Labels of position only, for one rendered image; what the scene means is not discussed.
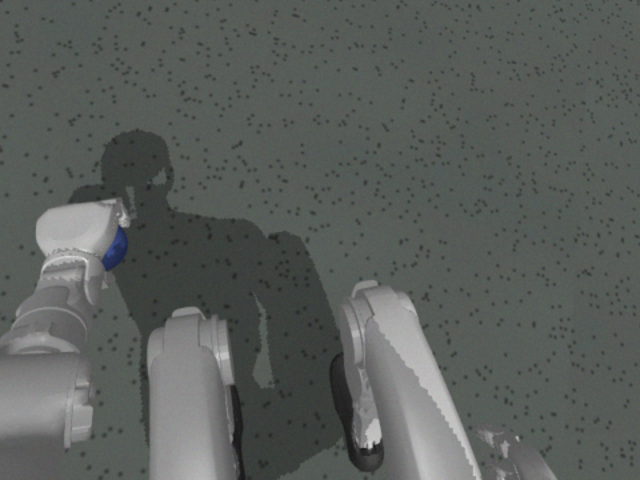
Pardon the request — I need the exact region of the left robot arm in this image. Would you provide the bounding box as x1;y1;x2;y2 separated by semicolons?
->
0;251;104;480

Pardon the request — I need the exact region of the left robot foot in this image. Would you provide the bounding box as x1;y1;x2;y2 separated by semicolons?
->
230;385;246;480

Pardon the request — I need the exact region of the right robot hand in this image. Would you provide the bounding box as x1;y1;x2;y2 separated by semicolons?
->
474;423;557;480

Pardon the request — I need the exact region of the right robot foot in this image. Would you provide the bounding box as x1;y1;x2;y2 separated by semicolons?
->
330;352;384;472

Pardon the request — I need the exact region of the ball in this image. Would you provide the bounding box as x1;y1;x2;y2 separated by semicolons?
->
101;225;128;271

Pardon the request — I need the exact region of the left robot hand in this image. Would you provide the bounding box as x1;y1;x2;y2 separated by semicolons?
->
36;197;130;289

